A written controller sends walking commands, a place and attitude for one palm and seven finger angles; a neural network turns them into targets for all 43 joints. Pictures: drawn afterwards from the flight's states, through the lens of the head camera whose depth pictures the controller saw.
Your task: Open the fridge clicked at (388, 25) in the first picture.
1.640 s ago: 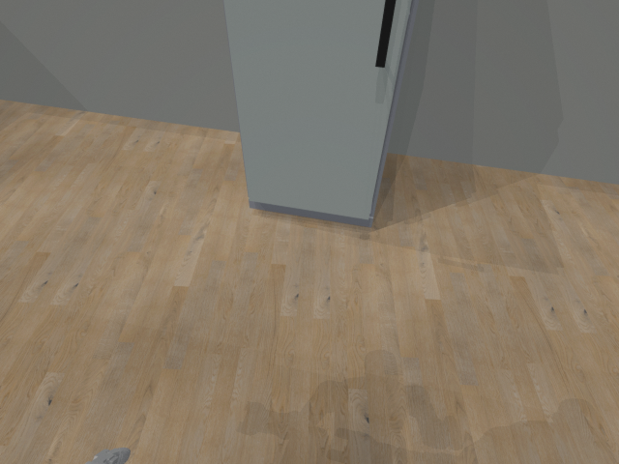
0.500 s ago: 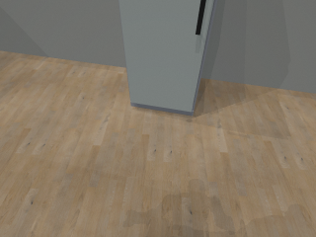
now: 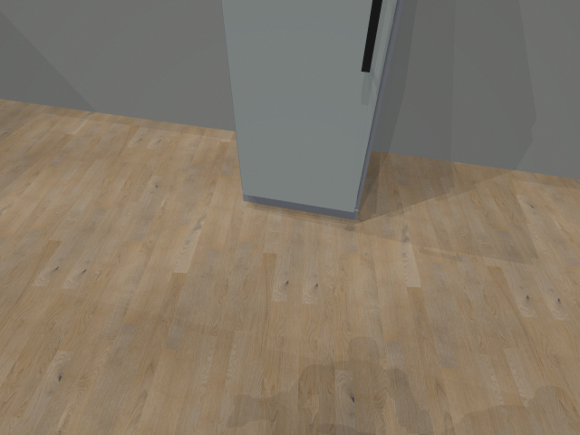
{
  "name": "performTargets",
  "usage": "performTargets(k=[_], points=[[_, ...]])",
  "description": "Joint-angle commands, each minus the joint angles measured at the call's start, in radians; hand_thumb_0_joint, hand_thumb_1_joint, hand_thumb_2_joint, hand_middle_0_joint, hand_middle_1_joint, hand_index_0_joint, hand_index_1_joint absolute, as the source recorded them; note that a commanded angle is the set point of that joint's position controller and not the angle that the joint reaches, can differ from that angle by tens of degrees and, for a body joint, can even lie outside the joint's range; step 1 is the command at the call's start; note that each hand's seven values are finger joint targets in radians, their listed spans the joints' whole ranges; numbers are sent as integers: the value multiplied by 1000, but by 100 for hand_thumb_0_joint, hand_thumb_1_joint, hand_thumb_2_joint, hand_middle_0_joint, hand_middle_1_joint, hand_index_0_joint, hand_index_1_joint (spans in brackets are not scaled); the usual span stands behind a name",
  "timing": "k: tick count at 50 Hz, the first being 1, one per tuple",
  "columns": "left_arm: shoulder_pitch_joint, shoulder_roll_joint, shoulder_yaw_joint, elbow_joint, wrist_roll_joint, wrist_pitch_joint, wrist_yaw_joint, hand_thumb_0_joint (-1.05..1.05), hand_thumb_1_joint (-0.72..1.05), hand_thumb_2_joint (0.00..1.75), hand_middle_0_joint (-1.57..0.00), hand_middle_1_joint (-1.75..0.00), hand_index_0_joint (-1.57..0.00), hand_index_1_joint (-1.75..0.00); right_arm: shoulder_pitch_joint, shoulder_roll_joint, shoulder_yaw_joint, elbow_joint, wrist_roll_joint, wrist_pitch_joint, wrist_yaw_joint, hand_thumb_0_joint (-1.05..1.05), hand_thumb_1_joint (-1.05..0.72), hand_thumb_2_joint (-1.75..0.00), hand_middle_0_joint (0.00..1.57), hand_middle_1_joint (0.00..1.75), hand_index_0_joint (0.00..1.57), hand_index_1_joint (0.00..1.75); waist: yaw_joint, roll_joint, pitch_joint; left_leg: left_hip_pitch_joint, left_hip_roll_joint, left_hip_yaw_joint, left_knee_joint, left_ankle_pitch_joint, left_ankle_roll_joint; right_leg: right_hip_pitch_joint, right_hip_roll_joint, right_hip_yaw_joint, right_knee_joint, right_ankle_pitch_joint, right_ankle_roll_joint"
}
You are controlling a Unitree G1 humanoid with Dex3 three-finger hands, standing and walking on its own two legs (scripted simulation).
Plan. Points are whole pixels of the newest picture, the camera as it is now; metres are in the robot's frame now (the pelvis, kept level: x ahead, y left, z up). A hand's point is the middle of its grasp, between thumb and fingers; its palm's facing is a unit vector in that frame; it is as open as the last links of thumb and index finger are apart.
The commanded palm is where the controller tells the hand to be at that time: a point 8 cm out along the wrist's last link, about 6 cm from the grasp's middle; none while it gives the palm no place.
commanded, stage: walk to a spot facing it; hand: right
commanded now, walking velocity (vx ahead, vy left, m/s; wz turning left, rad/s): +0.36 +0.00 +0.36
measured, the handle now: (375, 10) +1.19 -0.19 +0.17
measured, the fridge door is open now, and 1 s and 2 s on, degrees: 0 0 0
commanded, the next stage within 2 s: turn to face it in 1.16 s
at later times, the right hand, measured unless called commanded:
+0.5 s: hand out of the picture +0.09 -0.14 -0.18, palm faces -0.08 +0.98 -0.15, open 7.4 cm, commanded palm none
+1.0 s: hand (392, 297) +0.44 -0.19 -0.17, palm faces -0.26 +0.95 -0.17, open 7.4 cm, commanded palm none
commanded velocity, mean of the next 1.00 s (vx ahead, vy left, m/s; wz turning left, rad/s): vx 0.34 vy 0.00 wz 0.35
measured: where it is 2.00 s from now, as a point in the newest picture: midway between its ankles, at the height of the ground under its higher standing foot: (268, 380)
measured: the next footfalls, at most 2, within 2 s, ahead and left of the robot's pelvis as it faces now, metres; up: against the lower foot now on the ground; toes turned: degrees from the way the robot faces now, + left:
right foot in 0.72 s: +0.40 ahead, -0.09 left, +0.00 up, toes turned +3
left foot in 1.30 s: +0.47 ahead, +0.19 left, +0.00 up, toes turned +38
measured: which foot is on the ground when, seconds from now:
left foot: down 0.00-0.72, up 0.74-1.00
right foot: down 0.00-0.32, up 0.34-0.70, down 0.72-1.00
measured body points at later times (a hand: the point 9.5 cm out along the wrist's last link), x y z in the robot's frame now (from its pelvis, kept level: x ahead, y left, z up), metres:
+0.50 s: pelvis +0.12 +0.02 -0.01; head +0.13 +0.02 +0.44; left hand +0.09 +0.25 -0.16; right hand +0.10 -0.20 -0.16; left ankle +0.06 +0.11 -0.74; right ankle +0.16 -0.10 -0.67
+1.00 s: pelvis +0.33 -0.03 +0.00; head +0.33 -0.04 +0.45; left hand +0.28 +0.21 -0.14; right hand +0.45 -0.24 -0.16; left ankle +0.33 +0.12 -0.65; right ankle +0.36 -0.09 -0.74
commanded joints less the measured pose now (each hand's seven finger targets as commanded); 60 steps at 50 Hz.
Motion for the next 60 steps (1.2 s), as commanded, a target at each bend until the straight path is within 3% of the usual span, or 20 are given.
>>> performTargets(k=[1,6,8,10,12,14,15,16,17,19,24,31,33,34,36,37,39,42,51,60], points=[[48,99,24,-47,15,-1,-3,0,90,90,-20,-30,-20,-30,64,-105,-34,-52,-7,7,10,0,-90,-90,20,30,20,30,-3,35,128,-148,90,-174,-108,-408,55,-121,-73,47,-35,-351,-26],[138,95,43,-64,9,-32,3,0,90,90,-20,-30,-20,-30,124,-55,-52,-88,-4,-15,21,0,-90,-90,20,30,20,30,13,-33,96,-220,39,-152,75,-282,84,-48,-143,103,1,-304,-80],[195,126,62,-57,6,-37,6,0,90,90,-20,-30,-20,-30,100,-18,-53,-115,-5,-23,25,0,-90,-90,20,30,20,30,33,-165,121,-348,-25,-35,260,-263,54,19,-256,236,-114,-385,-138],[255,112,69,-43,6,-49,10,0,90,90,-20,-30,-20,-30,25,20,-51,-155,-6,-35,26,0,-90,-90,20,30,20,30,60,-206,180,-482,15,37,392,-274,29,104,-353,296,-168,-178,-207],[255,78,63,-33,12,-56,13,0,90,90,-20,-30,-20,-30,37,47,-56,-149,-5,-45,30,0,-90,-90,20,30,20,30,40,-152,164,-390,55,57,336,-281,28,68,-347,194,-104,50,-192],[180,56,55,-44,11,-56,13,0,90,90,-20,-30,-20,-30,263,54,-68,-64,-9,-53,33,0,-90,-90,20,30,20,30,-75,-29,62,34,20,85,93,-95,51,-143,-219,-20,190,84,-95],[145,-8,45,-80,-5,-65,3,0,90,90,-20,-30,-20,-30,435,-45,-91,-9,-14,-66,18,0,-90,-90,20,30,20,30,-136,247,5,256,225,-270,-49,-138,137,-396,-87,-161,527,-32,-30],[58,-23,40,-134,-2,-76,-3,0,90,90,-20,-30,-20,-30,534,-95,-97,20,6,-71,3,0,-90,-90,20,30,20,30,-152,313,14,302,386,-567,-175,-42,226,-562,-35,-136,707,-320,-18],[-12,-20,49,-138,1,-74,-4,0,90,90,-20,-30,-20,-30,517,-73,-89,24,5,-70,-5,0,-90,-90,20,30,20,30,-151,189,68,232,390,-574,-184,-34,259,-607,-74,-49,787,-297,-21],[-4,-54,50,-122,8,-66,-8,0,90,90,-20,-30,-20,-30,406,0,-70,-3,-5,-69,-14,0,-90,-90,20,30,20,30,-85,59,141,129,353,-437,-179,-31,249,-613,-128,-24,790,-184,-12],[60,-108,61,-102,7,-35,-29,0,90,90,-20,-30,-20,-30,328,43,-60,-10,-10,-86,-18,0,-90,-90,20,30,20,30,-7,95,135,-3,236,-172,-229,73,183,-497,-124,-84,599,-15,23],[-41,-112,63,-164,-2,-56,-40,0,90,90,-20,-30,-20,-30,319,28,-72,11,-11,-83,-21,0,-90,-90,20,30,20,30,-18,113,160,-25,223,-116,-196,151,145,-307,-87,-114,302,42,-10],[97,-83,75,-130,5,-65,-26,0,90,90,-20,-30,-20,-30,289,22,-79,8,-10,-81,-20,0,-90,-90,20,30,20,30,51,77,92,-39,187,-74,-21,290,123,-97,-45,-134,194,48,-22],[251,-39,85,-83,10,-71,-13,0,90,90,-20,-30,-20,-30,284,35,-80,2,-6,-80,-17,0,-90,-90,20,30,20,30,111,10,7,-88,138,-42,187,331,101,100,-55,-107,149,38,-32],[466,135,116,-39,22,-71,5,0,90,90,-20,-30,-20,-30,330,121,-72,-48,6,-78,1,0,-90,-90,20,30,20,30,136,-363,-168,-404,-56,57,800,-339,44,353,-472,492,-138,-156,-164],[373,95,106,-48,13,-64,9,0,90,90,-20,-30,-20,-30,281,107,-74,-57,-2,-75,-5,0,-90,-90,20,30,20,30,111,-259,-126,-448,1,-14,925,-302,60,229,-491,505,-208,-351,-164],[203,-22,81,-98,14,-69,10,0,90,90,-20,-30,-20,-30,187,113,-76,-67,-12,-58,12,0,-90,-90,20,30,20,30,53,-132,84,-494,96,-2,967,-146,49,-53,-433,336,-253,-398,-148],[141,-77,68,-103,12,-89,16,0,90,90,-20,-30,-20,-30,244,150,-81,-57,-23,-17,26,0,-90,-90,20,30,20,30,-23,-124,86,-407,124,19,879,-52,23,-187,-341,42,-245,-206,-103],[233,-40,78,-95,3,-99,20,0,90,90,-20,-30,-20,-30,41,122,-102,-174,-23,16,48,0,-90,-90,20,30,20,30,4,-54,91,-602,163,50,660,118,-38,48,-349,-136,-253,52,-138],[292,-11,86,-81,19,-55,20,0,90,90,-20,-30,-20,-30,-116,117,-91,-241,-12,11,41,0,-90,-90,20,30,20,30,49,-132,89,-422,82,155,331,-11,3,134,-370,-296,-44,503,-120]])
